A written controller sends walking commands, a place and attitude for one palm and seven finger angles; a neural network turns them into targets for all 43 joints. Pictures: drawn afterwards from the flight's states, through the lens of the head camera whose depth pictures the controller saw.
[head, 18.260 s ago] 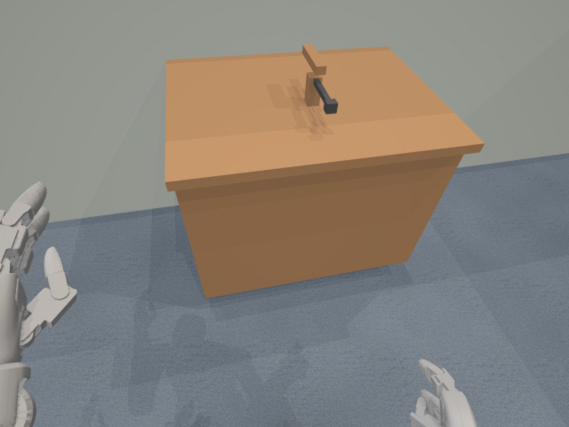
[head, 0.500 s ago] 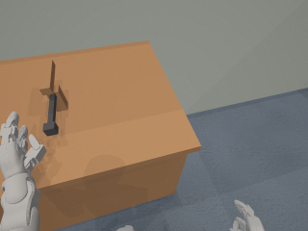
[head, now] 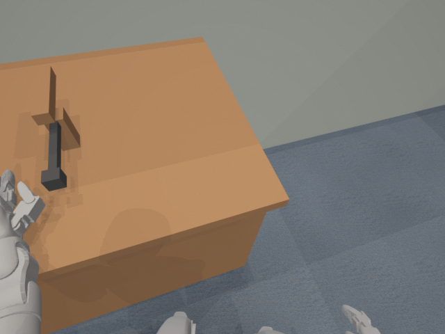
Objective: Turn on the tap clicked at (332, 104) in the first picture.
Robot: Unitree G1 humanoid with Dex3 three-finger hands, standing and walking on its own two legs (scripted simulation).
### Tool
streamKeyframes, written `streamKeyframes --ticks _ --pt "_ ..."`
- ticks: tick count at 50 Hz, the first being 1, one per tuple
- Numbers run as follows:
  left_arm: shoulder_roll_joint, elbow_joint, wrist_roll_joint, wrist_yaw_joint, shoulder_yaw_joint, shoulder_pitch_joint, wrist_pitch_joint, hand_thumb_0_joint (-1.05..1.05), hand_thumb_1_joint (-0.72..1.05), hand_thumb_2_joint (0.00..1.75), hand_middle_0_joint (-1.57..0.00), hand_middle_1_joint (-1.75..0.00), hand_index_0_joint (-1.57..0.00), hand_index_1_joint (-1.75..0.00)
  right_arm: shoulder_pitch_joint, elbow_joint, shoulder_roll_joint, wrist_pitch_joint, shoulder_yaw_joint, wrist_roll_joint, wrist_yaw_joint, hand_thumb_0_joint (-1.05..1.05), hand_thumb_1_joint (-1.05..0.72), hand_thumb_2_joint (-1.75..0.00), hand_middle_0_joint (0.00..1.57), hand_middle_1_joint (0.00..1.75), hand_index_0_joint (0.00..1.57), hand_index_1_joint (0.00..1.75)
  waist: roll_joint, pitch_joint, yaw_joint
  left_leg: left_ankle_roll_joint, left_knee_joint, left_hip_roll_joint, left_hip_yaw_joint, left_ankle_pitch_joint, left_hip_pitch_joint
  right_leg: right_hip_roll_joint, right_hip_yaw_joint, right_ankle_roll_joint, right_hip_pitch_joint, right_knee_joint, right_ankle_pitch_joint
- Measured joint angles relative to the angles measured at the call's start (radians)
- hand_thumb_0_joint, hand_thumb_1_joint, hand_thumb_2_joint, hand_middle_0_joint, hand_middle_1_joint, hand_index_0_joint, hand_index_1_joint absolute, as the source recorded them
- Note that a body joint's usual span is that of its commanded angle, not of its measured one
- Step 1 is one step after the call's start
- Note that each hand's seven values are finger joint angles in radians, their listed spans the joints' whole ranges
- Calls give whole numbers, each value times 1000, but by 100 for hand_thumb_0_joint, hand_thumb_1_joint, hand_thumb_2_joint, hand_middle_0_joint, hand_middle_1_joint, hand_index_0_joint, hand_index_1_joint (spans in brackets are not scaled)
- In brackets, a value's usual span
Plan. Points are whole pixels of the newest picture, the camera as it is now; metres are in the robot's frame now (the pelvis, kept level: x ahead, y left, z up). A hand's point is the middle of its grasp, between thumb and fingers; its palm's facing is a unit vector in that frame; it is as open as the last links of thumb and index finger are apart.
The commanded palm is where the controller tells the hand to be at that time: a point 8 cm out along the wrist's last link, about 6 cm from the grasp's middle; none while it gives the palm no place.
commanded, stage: reach beside the lever's end, fingers flat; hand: left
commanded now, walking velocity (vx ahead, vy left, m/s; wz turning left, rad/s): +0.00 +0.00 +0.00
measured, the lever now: (54, 179) +0.35 +0.31 +0.07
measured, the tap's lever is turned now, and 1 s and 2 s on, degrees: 0 1 24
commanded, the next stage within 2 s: push the lever round in 0.24 s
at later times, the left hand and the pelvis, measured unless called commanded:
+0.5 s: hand (42, 204) +0.31 +0.32 +0.05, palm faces +0.56 -0.82 -0.09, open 7.8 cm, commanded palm +0.26 +0.34 +0.05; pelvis +0.00 +0.01 +0.00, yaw +0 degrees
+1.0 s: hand (58, 202) +0.31 +0.30 +0.05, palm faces +0.57 -0.82 -0.09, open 7.8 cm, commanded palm +0.27 +0.33 +0.05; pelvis +0.00 -0.01 +0.00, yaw +1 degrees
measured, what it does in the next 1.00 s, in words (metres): stands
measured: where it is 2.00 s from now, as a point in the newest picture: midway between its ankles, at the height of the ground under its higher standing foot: outside the picture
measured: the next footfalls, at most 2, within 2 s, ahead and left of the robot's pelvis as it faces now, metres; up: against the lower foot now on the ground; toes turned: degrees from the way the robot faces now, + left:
none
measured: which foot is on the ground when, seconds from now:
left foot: down 0.00-1.00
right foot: down 0.00-1.00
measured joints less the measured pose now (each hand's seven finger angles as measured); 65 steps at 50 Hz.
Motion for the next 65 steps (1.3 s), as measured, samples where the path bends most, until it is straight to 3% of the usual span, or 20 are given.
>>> streamKeyframes --ticks 9,18,30,45,53,58,65 --pt "-10 -9 -8 5 10 27 -23 2 90 90 -16 -15 -16 -15 4 8 1 5 1 2 -3 1 -91 -90 21 30 20 30 -1 -2 8 6 23 -5 -5 -8 -19 -4 -5 6 -11 14 -6" --pt "-29 -37 9 17 -46 5 -7 2 90 90 -16 -15 -15 -15 -26 2 11 0 9 1 -8 1 -91 -90 21 30 20 30 -1 -3 8 9 26 -10 -8 -6 -17 -9 -8 10 -6 14 -5" --pt "-74 -85 25 81 -92 48 -5 2 90 90 -16 -15 -16 -15 -26 -17 16 3 12 1 7 1 -91 -90 21 30 21 30 7 -13 15 6 5 -11 -5 -1 13 -9 -5 7 19 2 -3" --pt "-56 -31 23 78 -71 5 -8 2 90 90 -16 -15 -16 -15 -26 -2 7 15 8 2 -2 1 -91 -90 21 30 20 30 4 -6 7 -10 13 0 -15 0 2 2 -13 -10 3 20 -9" --pt "-75 -41 24 94 -85 18 -18 2 92 91 -16 -15 -16 -15 -10 1 0 17 -1 2 5 1 -91 -90 21 30 20 30 9 -13 4 -12 6 1 -12 -1 9 3 -9 -11 7 17 -10" --pt "-90 -56 31 117 -95 30 -20 2 92 91 -16 -15 -16 -15 -8 1 3 21 -5 0 10 1 -91 -90 21 30 20 30 9 -14 4 -12 3 2 -9 -2 15 3 -6 -12 11 16 -11" --pt "-134 -79 56 195 -141 28 -24 3 93 92 -16 -15 -16 -15 -17 3 8 23 -4 -8 16 1 -91 -90 21 30 20 30 11 -16 8 -10 6 -4 -12 -3 18 -2 -10 -10 16 19 -15"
